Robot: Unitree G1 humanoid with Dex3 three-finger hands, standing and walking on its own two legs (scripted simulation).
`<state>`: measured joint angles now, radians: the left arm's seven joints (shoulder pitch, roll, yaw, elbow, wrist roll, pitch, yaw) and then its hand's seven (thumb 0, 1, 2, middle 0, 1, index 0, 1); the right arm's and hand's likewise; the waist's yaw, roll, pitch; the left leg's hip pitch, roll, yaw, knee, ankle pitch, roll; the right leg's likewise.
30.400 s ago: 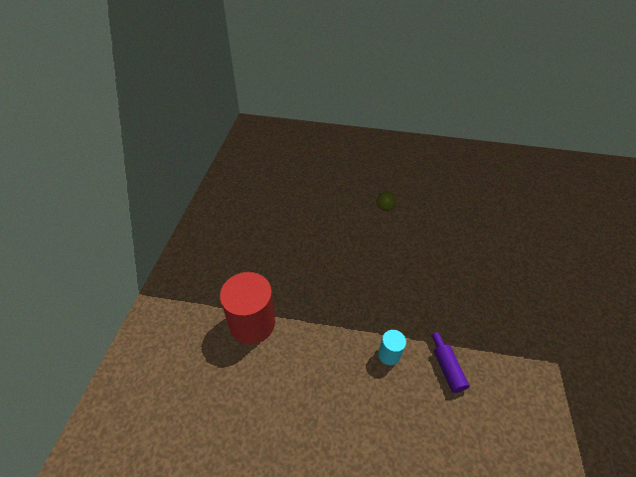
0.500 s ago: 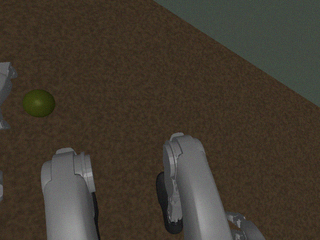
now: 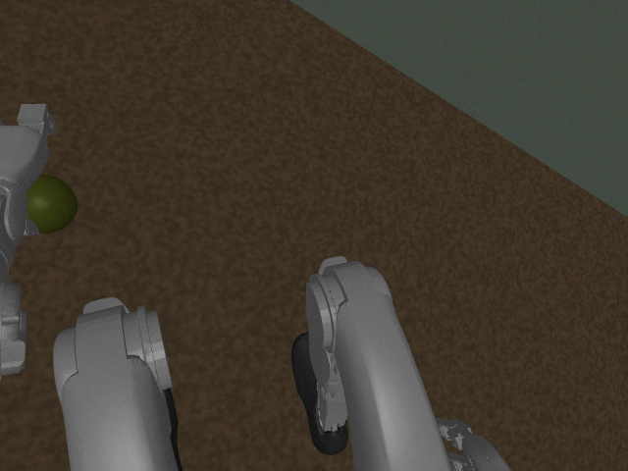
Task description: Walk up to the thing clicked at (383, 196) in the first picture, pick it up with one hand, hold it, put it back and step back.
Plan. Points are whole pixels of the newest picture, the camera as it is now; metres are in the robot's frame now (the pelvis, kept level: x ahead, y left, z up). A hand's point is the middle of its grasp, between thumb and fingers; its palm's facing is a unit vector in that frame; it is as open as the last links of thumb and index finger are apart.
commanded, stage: approach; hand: left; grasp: from above
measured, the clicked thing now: (43, 204) +0.48 +0.28 -0.28
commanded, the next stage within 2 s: close in in 0.02 s
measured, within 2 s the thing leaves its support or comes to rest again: neither
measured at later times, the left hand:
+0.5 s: hand (14, 209) +0.45 +0.29 -0.20, palm faces -0.50 -0.10 -0.86, open 14.2 cm
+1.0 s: hand (36, 198) +0.48 +0.28 -0.24, palm faces -0.41 -0.10 -0.91, open 13.9 cm
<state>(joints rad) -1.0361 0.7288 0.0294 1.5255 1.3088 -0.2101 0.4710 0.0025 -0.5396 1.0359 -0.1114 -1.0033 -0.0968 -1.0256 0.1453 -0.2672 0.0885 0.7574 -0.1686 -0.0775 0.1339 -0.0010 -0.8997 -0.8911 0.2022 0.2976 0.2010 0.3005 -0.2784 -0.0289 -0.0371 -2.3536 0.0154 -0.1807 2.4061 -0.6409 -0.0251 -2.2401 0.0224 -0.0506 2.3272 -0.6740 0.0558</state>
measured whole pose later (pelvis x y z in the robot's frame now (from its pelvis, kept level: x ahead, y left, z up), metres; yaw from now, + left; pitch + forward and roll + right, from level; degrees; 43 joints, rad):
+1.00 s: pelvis +0.01 +0.00 -0.03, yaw -4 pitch +30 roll -11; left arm -1.04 0.87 0.16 1.70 1.28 -0.15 0.62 0.00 -0.49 1.00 -0.08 -1.02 -0.09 -1.02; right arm 0.12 -0.30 0.18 0.74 -0.25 -0.19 0.25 0.00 -0.90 -0.90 0.20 0.30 0.20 0.30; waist -0.35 -0.06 0.09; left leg -2.38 0.03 -0.24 2.53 -0.69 -0.03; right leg -2.26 0.06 -0.09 2.40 -0.69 0.07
